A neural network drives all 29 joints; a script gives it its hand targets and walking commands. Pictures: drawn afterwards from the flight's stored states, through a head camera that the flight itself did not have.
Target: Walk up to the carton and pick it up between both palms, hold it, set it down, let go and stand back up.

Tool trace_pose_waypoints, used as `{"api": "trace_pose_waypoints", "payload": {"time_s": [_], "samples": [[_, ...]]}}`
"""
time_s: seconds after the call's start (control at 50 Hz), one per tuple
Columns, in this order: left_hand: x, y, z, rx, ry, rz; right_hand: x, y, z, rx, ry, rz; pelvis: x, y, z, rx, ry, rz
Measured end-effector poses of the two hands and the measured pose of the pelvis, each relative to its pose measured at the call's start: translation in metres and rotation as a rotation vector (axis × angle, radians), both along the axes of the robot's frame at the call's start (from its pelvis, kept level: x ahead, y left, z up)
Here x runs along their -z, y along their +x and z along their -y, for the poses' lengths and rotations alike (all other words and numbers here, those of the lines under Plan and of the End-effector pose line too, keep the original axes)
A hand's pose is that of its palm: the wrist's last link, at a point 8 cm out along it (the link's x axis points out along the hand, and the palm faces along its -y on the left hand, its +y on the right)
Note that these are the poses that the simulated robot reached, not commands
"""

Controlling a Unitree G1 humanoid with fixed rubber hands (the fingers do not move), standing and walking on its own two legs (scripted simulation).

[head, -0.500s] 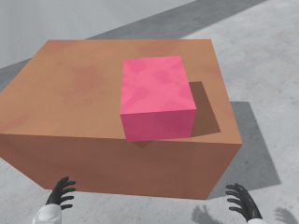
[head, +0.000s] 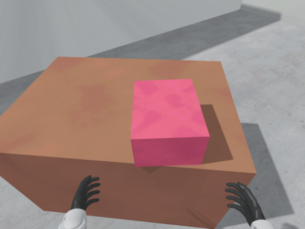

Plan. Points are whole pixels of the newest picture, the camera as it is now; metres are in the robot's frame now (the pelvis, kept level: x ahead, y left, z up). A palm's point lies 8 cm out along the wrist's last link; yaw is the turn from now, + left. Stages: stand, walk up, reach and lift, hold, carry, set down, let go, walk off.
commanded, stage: reach and lift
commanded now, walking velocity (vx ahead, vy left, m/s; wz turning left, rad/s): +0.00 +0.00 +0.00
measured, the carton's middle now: (165, 119) +0.52 -0.02 -0.03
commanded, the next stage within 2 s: none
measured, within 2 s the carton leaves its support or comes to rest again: neither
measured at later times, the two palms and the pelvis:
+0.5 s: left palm (81, 194) +0.24 +0.22 -0.02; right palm (247, 197) +0.24 -0.22 -0.03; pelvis +0.02 +0.03 +0.00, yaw -1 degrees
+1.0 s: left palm (94, 156) +0.33 +0.19 +0.03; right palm (240, 152) +0.34 -0.22 +0.03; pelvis -0.01 +0.00 +0.00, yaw -2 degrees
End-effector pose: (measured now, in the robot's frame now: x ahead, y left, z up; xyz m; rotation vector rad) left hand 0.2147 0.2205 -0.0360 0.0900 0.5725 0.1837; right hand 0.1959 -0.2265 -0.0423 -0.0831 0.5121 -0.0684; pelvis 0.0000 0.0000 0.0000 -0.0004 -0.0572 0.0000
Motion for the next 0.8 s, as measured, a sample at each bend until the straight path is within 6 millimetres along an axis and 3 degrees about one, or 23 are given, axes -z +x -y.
{"api": "trace_pose_waypoints", "payload": {"time_s": [0.1, 0.32, 0.44, 0.54, 0.64, 0.8], "samples": [[0.000, 0.008, 0.002, 0.007, 0.002, 0.067, 0.001, 0.009, -0.004, 0.025, 0.001, 0.051, -0.001, 0.013, -0.003, -0.003, -0.008, -0.021], [-0.011, 0.011, -0.022, 0.000, 0.022, 0.217, -0.015, 0.036, -0.004, 0.054, 0.015, 0.214, 0.001, 0.029, -0.020, 0.003, -0.033, -0.024], [-0.022, 0.020, -0.008, 0.045, -0.020, 0.296, -0.019, 0.042, -0.005, 0.038, 0.030, 0.243, 0.001, 0.028, -0.028, 0.012, -0.046, -0.016], [-0.017, 0.028, 0.009, 0.076, -0.044, 0.278, -0.015, 0.039, -0.002, 0.031, 0.029, 0.196, 0.001, 0.022, -0.029, 0.021, -0.044, -0.025], [-0.022, 0.047, 0.018, 0.073, -0.043, 0.290, -0.029, 0.051, 0.002, 0.012, 0.025, 0.226, 0.001, 0.012, -0.025, 0.036, -0.030, -0.063], [-0.047, 0.090, 0.023, 0.054, -0.018, 0.321, -0.056, 0.096, 0.002, -0.064, 0.010, 0.249, 0.000, -0.004, -0.014, 0.050, -0.013, -0.124]]}}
